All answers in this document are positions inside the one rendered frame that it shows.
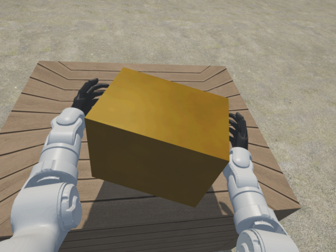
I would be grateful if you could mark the robot left forearm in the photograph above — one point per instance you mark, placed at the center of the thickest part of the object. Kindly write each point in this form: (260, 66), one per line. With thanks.
(60, 153)

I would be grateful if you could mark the carton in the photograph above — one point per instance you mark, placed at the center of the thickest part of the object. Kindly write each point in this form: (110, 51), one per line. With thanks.
(158, 137)

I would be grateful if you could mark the right robot upper arm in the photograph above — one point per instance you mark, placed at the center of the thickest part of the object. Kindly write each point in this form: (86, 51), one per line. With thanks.
(255, 240)

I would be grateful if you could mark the robot left hand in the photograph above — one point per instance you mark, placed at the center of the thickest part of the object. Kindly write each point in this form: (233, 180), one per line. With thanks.
(84, 100)

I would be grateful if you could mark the pedestal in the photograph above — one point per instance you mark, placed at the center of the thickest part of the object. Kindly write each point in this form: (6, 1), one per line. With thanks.
(116, 218)

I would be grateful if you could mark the left robot upper arm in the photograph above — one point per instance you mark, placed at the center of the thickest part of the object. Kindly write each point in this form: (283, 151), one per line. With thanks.
(42, 217)

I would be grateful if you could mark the robot right hand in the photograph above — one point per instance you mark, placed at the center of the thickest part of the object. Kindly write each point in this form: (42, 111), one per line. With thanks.
(240, 135)

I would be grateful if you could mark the robot right forearm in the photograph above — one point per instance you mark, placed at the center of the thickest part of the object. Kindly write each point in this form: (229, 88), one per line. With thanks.
(247, 199)

